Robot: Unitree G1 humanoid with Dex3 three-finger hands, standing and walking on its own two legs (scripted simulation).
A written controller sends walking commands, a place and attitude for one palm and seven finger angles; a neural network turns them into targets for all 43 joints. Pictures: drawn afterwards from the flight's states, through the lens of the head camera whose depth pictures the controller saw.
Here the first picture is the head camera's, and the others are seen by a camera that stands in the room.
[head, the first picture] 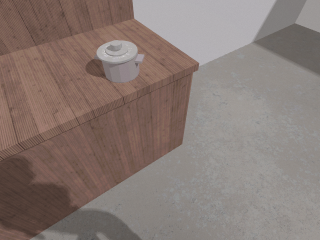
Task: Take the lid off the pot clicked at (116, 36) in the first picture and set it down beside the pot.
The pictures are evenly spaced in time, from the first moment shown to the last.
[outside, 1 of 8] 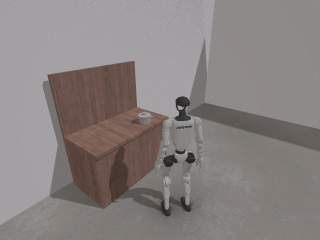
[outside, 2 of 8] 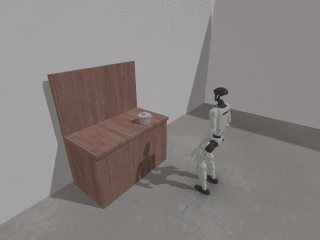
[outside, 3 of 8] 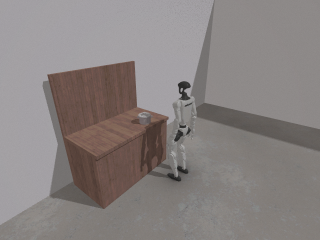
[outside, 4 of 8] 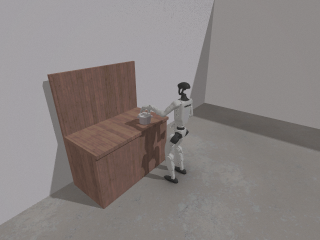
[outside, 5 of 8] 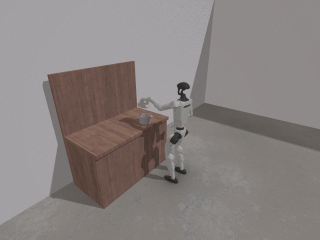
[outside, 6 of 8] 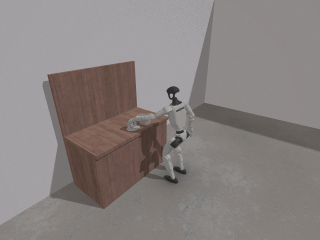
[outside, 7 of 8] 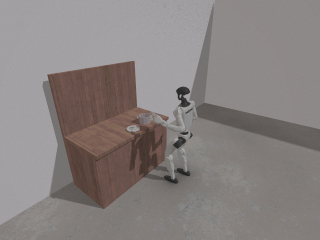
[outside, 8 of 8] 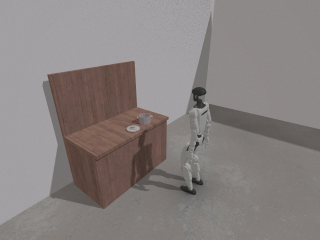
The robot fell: no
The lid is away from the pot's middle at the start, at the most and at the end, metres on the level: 0.00 0.24 0.24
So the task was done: yes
